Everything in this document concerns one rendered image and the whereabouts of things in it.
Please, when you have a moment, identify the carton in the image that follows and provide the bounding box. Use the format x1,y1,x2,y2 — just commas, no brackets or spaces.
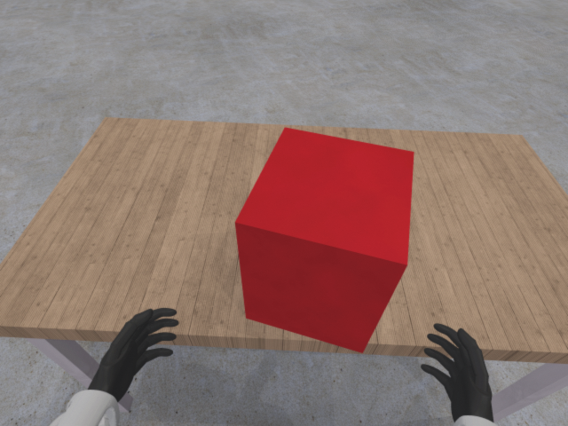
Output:
235,128,414,353

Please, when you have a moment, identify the table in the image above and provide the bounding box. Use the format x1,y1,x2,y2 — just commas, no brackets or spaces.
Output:
0,117,568,422

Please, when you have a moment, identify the left robot hand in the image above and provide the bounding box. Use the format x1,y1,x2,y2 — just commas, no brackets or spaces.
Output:
88,308,179,403

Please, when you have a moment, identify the robot left forearm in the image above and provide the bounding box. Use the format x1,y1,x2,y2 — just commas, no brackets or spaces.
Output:
50,390,120,426

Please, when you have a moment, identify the right robot hand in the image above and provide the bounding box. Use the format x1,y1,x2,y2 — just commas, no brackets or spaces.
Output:
421,323,494,423

